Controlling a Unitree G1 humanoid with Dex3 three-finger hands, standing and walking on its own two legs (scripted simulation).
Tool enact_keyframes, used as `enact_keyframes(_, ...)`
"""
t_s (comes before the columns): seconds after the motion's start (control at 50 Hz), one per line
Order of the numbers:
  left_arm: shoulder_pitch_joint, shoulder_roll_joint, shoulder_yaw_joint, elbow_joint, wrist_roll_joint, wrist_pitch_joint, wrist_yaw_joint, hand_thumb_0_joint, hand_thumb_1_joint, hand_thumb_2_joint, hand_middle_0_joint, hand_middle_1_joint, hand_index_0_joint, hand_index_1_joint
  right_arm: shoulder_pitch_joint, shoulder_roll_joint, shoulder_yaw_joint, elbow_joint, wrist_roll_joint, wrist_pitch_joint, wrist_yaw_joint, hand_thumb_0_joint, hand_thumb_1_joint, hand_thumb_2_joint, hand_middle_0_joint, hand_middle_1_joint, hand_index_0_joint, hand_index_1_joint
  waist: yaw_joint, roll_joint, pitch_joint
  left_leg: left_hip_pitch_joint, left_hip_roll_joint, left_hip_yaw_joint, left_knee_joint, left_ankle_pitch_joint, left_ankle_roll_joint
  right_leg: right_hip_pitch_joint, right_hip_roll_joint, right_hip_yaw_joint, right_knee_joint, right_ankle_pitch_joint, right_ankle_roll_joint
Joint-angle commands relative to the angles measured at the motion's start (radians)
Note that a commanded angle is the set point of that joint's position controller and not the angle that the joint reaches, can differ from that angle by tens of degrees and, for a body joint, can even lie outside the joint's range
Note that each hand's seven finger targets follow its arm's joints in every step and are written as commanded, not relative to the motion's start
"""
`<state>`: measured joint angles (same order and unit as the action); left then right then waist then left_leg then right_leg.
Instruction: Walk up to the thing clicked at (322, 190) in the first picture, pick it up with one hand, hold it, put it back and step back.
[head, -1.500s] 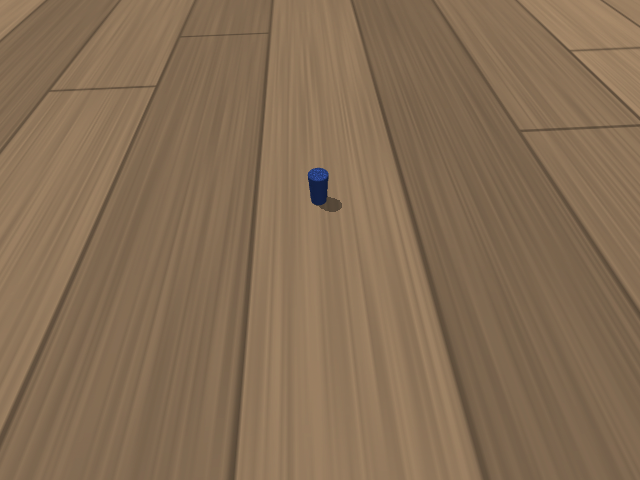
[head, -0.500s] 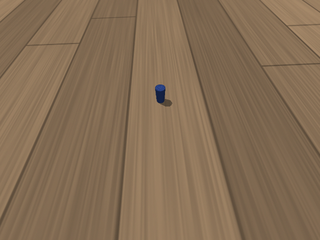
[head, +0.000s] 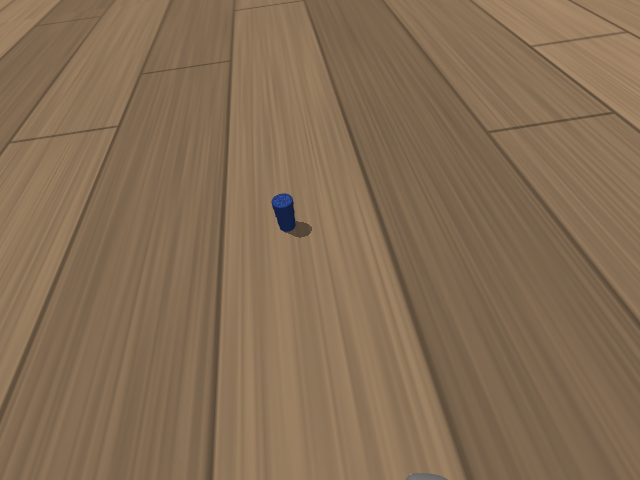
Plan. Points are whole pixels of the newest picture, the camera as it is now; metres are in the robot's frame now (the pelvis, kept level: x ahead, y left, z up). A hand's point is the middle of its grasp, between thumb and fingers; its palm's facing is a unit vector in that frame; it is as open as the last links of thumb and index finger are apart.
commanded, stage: walk up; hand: left
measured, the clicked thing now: (284, 213) +1.26 +0.21 -0.67
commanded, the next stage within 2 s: none
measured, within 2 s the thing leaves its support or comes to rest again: neither
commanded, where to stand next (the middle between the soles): +0.91 +0.02 m, yaw -4 degrees
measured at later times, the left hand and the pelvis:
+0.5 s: hand (159, 433) +0.23 +0.29 -0.14, palm faces -0.01 -0.93 -0.37, open 7.3 cm; pelvis +0.23 +0.00 +0.00, yaw -1 degrees
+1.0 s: hand (212, 260) +0.54 +0.24 -0.11, palm faces -0.04 -0.90 -0.43, open 7.3 cm; pelvis +0.45 -0.03 +0.00, yaw -2 degrees
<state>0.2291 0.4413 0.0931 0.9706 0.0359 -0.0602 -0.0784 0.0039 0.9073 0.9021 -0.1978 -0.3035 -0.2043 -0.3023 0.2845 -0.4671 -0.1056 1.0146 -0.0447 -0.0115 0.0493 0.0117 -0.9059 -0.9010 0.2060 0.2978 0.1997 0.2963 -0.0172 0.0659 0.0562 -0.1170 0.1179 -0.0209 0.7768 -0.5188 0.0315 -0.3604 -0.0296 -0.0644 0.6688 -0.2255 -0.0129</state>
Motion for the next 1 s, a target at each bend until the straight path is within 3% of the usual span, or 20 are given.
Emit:
enact_keyframes(0.0,0.048,0.369,0.083,-0.094,-0.013,-0.021,0.032,0.000,0.900,0.900,-0.200,-0.300,-0.200,-0.300,-0.096,-0.208,-0.026,-0.147,0.017,-0.037,-0.005,0.000,-0.900,-0.900,0.200,0.300,0.200,0.300,0.078,-0.226,0.063,-0.526,-0.042,-0.061,0.418,0.036,0.005,0.202,-0.390,0.802,-0.594,-0.754,-0.235)
enact_keyframes(0.04,0.002,0.278,0.058,-0.095,-0.030,-0.032,0.042,0.000,0.900,0.900,-0.200,-0.300,-0.200,-0.300,-0.037,-0.193,-0.019,-0.101,0.038,-0.036,0.001,0.000,-0.900,-0.900,0.200,0.300,0.200,0.300,0.028,-0.175,0.092,-0.471,-0.010,-0.094,0.390,0.179,0.010,0.125,-0.271,0.538,-0.557,-0.533,-0.141)
enact_keyframes(0.08,0.010,0.249,0.046,-0.091,-0.034,-0.040,0.043,0.000,0.900,0.900,-0.200,-0.300,-0.200,-0.300,0.031,-0.169,-0.016,-0.081,0.042,-0.028,0.013,0.000,-0.900,-0.900,0.200,0.300,0.200,0.300,0.008,-0.192,0.083,-0.399,-0.022,-0.071,0.325,0.269,0.010,0.076,-0.216,0.404,-0.554,-0.421,-0.090)
enact_keyframes(0.24,0.090,0.243,0.052,-0.127,-0.029,-0.064,0.051,0.000,0.900,0.900,-0.200,-0.300,-0.200,-0.300,-0.121,-0.149,-0.027,-0.189,0.017,-0.025,0.045,0.000,-0.900,-0.900,0.200,0.300,0.200,0.300,0.055,-0.104,0.103,-0.525,-0.008,-0.035,0.030,0.379,-0.053,0.223,-0.205,0.265,-0.561,-0.274,-0.141)
enact_keyframes(0.38,0.163,0.230,0.040,-0.128,-0.032,-0.046,0.055,0.000,0.900,0.900,-0.200,-0.300,-0.200,-0.300,-0.224,-0.103,-0.019,-0.242,0.009,-0.055,0.041,0.000,-0.900,-0.900,0.200,0.300,0.200,0.300,0.096,-0.143,0.023,-0.334,-0.044,0.071,-0.226,0.369,-0.006,0.332,-0.186,0.141,-0.339,0.256,-0.156)
enact_keyframes(0.44,0.141,0.222,0.025,-0.157,-0.036,-0.040,0.063,0.000,0.900,0.900,-0.200,-0.300,-0.200,-0.300,0.001,-0.144,-0.046,-0.187,0.001,-0.062,0.021,0.000,-0.900,-0.900,0.200,0.300,0.200,0.300,-0.026,-0.046,-0.087,0.004,-0.109,0.108,-0.301,0.368,0.050,0.234,-0.128,0.067,-0.006,0.454,-0.120)
enact_keyframes(0.46,0.181,0.164,0.004,-0.168,-0.046,-0.035,0.064,0.000,0.900,0.900,-0.200,-0.300,-0.200,-0.300,0.144,-0.209,-0.070,-0.162,-0.012,-0.068,0.011,0.000,-0.900,-0.900,0.200,0.300,0.200,0.300,-0.081,0.086,-0.178,0.235,-0.013,-0.038,-0.322,0.260,0.112,0.056,-0.063,0.037,0.251,0.339,-0.078)
enact_keyframes(0.48,0.224,0.089,-0.013,-0.180,-0.065,-0.035,0.065,0.000,0.900,0.900,-0.200,-0.300,-0.200,-0.300,0.208,-0.288,-0.093,-0.181,-0.019,-0.075,-0.001,0.000,-0.900,-0.900,0.200,0.300,0.200,0.300,-0.097,0.270,-0.256,0.440,0.256,-0.508,-0.372,0.161,0.207,-0.233,0.105,0.043,0.502,-0.132,-0.020)
enact_keyframes(0.5,0.193,0.199,0.010,-0.161,-0.064,-0.028,0.080,0.000,0.900,0.900,-0.200,-0.300,-0.200,-0.300,0.192,-0.296,-0.095,-0.185,0.027,-0.072,-0.001,0.000,-0.900,-0.900,0.200,0.300,0.200,0.300,-0.098,0.179,-0.251,0.431,0.329,-0.659,-0.453,0.154,0.311,-0.305,0.088,0.126,0.591,-0.333,-0.047)
enact_keyframes(0.52,0.128,0.224,0.002,-0.164,-0.051,-0.032,0.082,0.000,0.900,0.900,-0.200,-0.300,-0.200,-0.300,0.161,-0.274,-0.093,-0.192,0.041,-0.067,-0.006,0.000,-0.900,-0.900,0.200,0.300,0.200,0.300,-0.095,0.113,-0.172,0.339,0.332,-0.602,-0.465,0.208,0.313,-0.330,0.039,0.169,0.623,-0.317,-0.052)
enact_keyframes(0.56,0.118,0.194,-0.003,-0.161,-0.061,-0.043,0.070,0.000,0.900,0.900,-0.200,-0.300,-0.200,-0.300,0.054,-0.203,-0.048,-0.232,0.044,-0.067,-0.016,0.000,-0.900,-0.900,0.200,0.300,0.200,0.300,-0.041,0.026,-0.074,0.154,0.225,-0.280,-0.450,0.513,0.222,-0.247,0.002,0.213,0.565,-0.191,-0.048)
enact_keyframes(0.62,0.168,0.160,-0.003,-0.144,-0.059,-0.025,0.047,0.000,0.900,0.900,-0.200,-0.300,-0.200,-0.300,0.009,-0.176,-0.026,-0.241,0.048,-0.079,-0.019,0.000,-0.900,-0.900,0.200,0.300,0.200,0.300,0.011,0.051,-0.017,-0.031,0.163,-0.088,-0.452,0.640,0.196,-0.137,-0.033,0.147,0.420,-0.132,-0.018)
enact_keyframes(0.72,0.066,0.139,0.005,-0.184,-0.040,-0.028,0.015,0.000,0.900,0.900,-0.200,-0.300,-0.200,-0.300,-0.009,-0.201,-0.030,-0.277,0.037,-0.091,-0.008,0.000,-0.900,-0.900,0.200,0.300,0.200,0.300,-0.002,0.112,0.044,-0.098,0.150,-0.013,-0.488,0.510,0.208,-0.094,-0.078,0.053,0.063,-0.011,0.007)
enact_keyframes(0.8,0.140,0.158,0.031,-0.133,-0.030,-0.033,0.016,0.000,0.900,0.900,-0.200,-0.300,-0.200,-0.300,-0.070,-0.194,-0.026,-0.301,0.047,-0.080,0.001,0.000,-0.900,-0.900,0.200,0.300,0.200,0.300,0.063,0.059,-0.017,-0.253,0.100,0.021,-0.369,0.221,0.154,0.185,-0.023,-0.010,-0.050,0.159,-0.009)
enact_keyframes(0.84,0.221,0.203,0.057,-0.106,-0.025,-0.038,0.025,0.000,0.900,0.900,-0.200,-0.300,-0.200,-0.300,-0.051,-0.153,-0.009,-0.303,0.043,-0.072,0.003,0.000,-0.900,-0.900,0.200,0.300,0.200,0.300,0.111,-0.057,-0.068,-0.336,0.053,0.046,-0.177,0.202,0.111,0.375,0.001,-0.001,-0.064,0.079,-0.030)
enact_keyframes(0.86,0.301,0.250,0.076,-0.097,-0.019,-0.048,0.039,0.000,0.900,0.900,-0.200,-0.300,-0.200,-0.300,-0.001,-0.106,0.007,-0.298,0.042,-0.070,0.004,0.000,-0.900,-0.900,0.200,0.300,0.200,0.300,0.154,-0.256,-0.122,-0.370,-0.027,0.112,0.105,0.185,0.080,0.451,-0.067,0.113,-0.193,-0.112,-0.051)
enact_keyframes(0.88,0.315,0.337,0.090,-0.126,-0.016,-0.061,0.052,0.000,0.900,0.900,-0.200,-0.300,-0.200,-0.300,0.069,-0.056,0.024,-0.305,0.044,-0.062,0.006,0.000,-0.900,-0.900,0.200,0.300,0.200,0.300,0.126,-0.398,-0.120,-0.523,-0.148,0.105,0.347,-0.015,0.025,0.470,-0.330,0.591,-0.372,-0.289,-0.131)
enact_keyframes(0.9,0.275,0.342,0.078,-0.145,-0.031,-0.061,0.053,0.000,0.900,0.900,-0.200,-0.300,-0.200,-0.300,0.048,-0.149,0.002,-0.287,0.040,-0.050,-0.005,0.000,-0.900,-0.900,0.200,0.300,0.200,0.300,0.119,-0.252,-0.087,-0.541,-0.122,0.010,0.440,-0.022,0.007,0.416,-0.418,0.751,-0.433,-0.324,-0.218)
enact_keyframes(0.92,0.196,0.348,0.075,-0.168,-0.036,-0.058,0.056,0.000,0.900,0.900,-0.200,-0.300,-0.200,-0.300,0.043,-0.176,-0.004,-0.275,0.037,-0.049,-0.013,0.000,-0.900,-0.900,0.200,0.300,0.200,0.300,0.096,-0.263,-0.055,-0.574,-0.077,-0.013,0.474,0.000,0.004,0.376,-0.437,0.797,-0.440,-0.285,-0.279)
enact_keyframes(0.98,0.135,0.259,0.046,-0.171,-0.046,-0.064,0.067,0.000,0.900,0.900,-0.200,-0.300,-0.200,-0.300,0.036,-0.150,0.001,-0.232,0.060,-0.044,-0.010,0.000,-0.900,-0.900,0.200,0.300,0.200,0.300,0.051,-0.199,-0.002,-0.491,-0.045,-0.084,0.399,0.139,0.008,0.238,-0.282,0.402,-0.389,0.052,-0.183)
